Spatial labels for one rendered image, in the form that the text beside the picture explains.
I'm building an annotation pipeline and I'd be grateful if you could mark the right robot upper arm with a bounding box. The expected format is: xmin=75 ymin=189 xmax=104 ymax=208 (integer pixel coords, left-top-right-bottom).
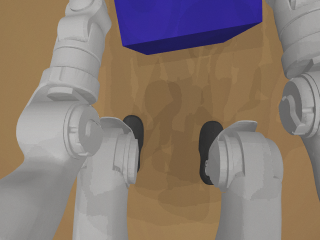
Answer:
xmin=278 ymin=71 xmax=320 ymax=202

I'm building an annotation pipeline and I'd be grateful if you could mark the left robot upper arm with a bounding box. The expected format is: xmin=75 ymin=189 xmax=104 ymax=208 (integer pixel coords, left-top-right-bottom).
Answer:
xmin=0 ymin=101 xmax=104 ymax=240

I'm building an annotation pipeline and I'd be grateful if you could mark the carton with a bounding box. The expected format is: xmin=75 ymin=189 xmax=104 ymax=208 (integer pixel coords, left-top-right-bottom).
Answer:
xmin=114 ymin=0 xmax=263 ymax=55

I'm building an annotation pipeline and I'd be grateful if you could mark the left robot foot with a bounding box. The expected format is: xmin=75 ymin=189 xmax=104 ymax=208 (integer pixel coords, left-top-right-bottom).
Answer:
xmin=123 ymin=115 xmax=144 ymax=173

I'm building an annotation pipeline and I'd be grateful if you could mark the robot right forearm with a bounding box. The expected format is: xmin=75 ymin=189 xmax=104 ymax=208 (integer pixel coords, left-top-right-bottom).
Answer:
xmin=265 ymin=0 xmax=320 ymax=80

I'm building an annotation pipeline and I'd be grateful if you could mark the left robot shin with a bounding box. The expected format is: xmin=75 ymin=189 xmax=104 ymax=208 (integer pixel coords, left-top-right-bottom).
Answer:
xmin=81 ymin=116 xmax=135 ymax=168

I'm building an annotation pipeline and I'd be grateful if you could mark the robot left forearm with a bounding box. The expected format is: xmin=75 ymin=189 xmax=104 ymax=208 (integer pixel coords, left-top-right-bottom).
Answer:
xmin=16 ymin=0 xmax=112 ymax=138

